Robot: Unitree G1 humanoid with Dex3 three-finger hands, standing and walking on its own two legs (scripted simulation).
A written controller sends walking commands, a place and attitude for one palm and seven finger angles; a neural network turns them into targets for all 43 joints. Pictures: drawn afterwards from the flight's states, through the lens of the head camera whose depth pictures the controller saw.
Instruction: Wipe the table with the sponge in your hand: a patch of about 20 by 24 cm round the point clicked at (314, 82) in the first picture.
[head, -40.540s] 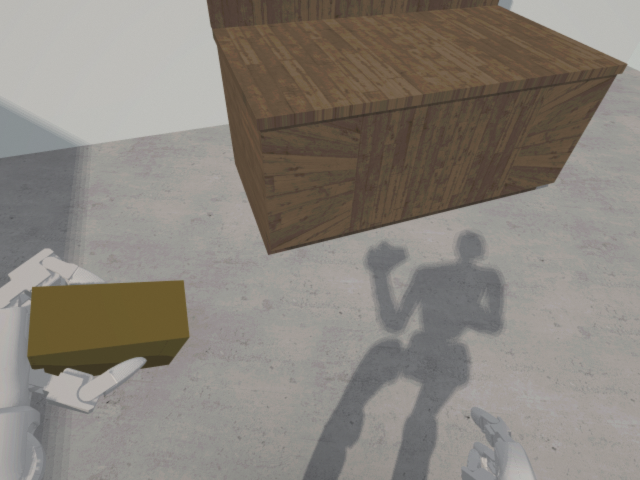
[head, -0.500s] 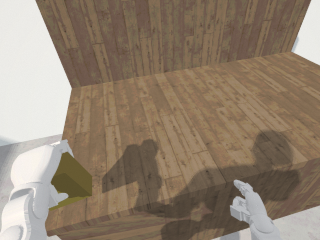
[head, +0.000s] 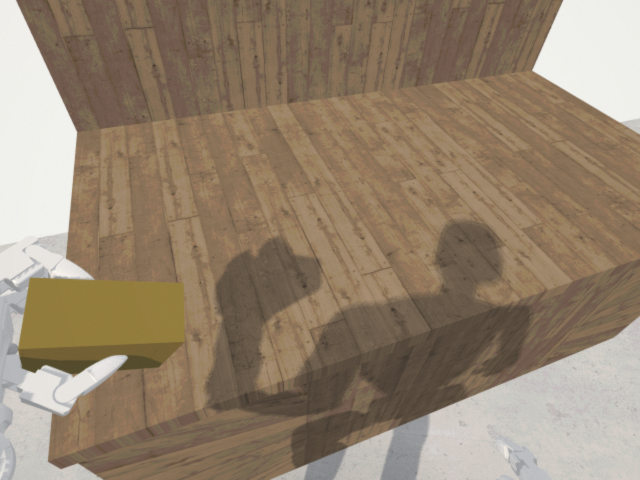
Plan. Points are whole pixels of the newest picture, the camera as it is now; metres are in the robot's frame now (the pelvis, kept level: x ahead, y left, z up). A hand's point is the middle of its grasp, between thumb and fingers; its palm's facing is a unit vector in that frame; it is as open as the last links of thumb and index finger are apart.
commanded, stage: step back with the hand held close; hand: left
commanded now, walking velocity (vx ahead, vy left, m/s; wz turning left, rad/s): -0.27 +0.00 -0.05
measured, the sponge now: (127, 329) +0.23 +0.21 +0.14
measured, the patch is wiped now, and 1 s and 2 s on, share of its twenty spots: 1.00 1.00 1.00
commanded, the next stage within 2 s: stop stepping back and stand still in 0.92 s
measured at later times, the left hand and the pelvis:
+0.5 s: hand (0, 386) +0.15 +0.27 +0.17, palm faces +0.42 -0.83 -0.37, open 9.8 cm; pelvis -0.05 +0.02 -0.02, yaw +1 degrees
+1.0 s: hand out of the picture +0.07 +0.27 +0.17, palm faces +0.32 -0.89 -0.33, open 9.8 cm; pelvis -0.17 +0.03 -0.01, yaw -4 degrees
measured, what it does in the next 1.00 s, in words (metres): walks backwards: right foot, then left foot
